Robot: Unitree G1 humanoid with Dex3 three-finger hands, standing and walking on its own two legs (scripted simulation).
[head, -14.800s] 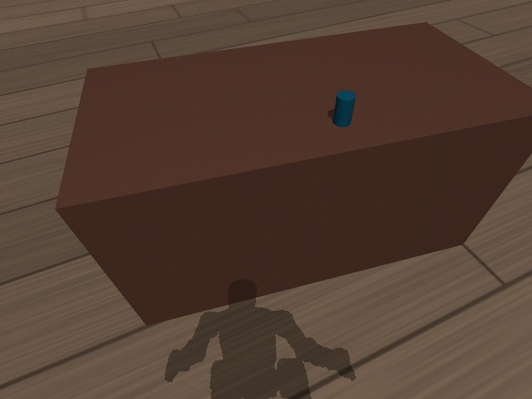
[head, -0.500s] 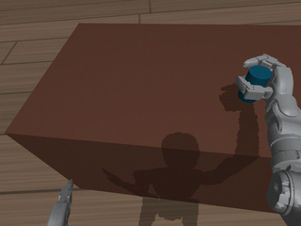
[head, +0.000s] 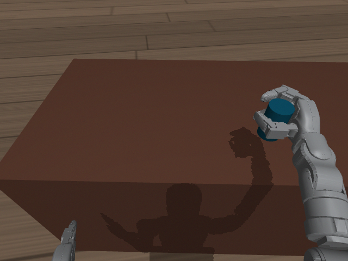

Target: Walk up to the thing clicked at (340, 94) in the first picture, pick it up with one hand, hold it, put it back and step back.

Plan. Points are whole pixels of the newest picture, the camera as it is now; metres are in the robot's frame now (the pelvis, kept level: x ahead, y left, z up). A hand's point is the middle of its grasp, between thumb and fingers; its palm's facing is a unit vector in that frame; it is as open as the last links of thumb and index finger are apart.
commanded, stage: lift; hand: right
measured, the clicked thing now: (274, 120) +0.39 -0.19 +0.15
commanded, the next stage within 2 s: hold in 0.54 s
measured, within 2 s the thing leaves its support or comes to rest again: neither
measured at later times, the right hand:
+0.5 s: hand (284, 121) +0.34 -0.17 +0.20, palm faces +0.09 +1.00 -0.01, open 6.8 cm
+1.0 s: hand (292, 116) +0.33 -0.18 +0.22, palm faces +0.09 +1.00 -0.02, open 6.8 cm
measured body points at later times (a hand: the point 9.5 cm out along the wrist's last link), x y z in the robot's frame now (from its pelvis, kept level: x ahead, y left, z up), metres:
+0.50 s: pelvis -0.01 +0.00 +0.01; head -0.03 +0.02 +0.46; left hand +0.15 +0.26 -0.06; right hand +0.33 -0.23 +0.20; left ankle +0.00 +0.13 -0.73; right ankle +0.00 -0.13 -0.73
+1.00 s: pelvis +0.00 +0.00 +0.01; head -0.03 +0.03 +0.46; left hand +0.17 +0.26 -0.06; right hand +0.32 -0.23 +0.23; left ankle +0.00 +0.13 -0.73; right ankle +0.00 -0.13 -0.73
